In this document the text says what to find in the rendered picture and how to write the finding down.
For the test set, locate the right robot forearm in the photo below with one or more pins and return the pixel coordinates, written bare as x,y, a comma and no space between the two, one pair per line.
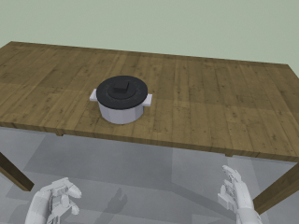
247,215

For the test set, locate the table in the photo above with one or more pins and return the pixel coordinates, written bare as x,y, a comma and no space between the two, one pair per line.
231,107

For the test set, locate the knob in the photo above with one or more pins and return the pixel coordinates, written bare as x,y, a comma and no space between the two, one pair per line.
121,85

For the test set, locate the pot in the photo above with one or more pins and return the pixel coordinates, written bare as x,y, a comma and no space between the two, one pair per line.
122,116

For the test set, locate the right robot hand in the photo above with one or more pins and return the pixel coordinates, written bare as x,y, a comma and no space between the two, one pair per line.
239,197

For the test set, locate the left robot hand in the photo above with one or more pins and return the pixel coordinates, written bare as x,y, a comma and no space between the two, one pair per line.
43,203

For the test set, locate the lid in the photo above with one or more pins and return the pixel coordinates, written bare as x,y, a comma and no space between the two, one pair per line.
135,95

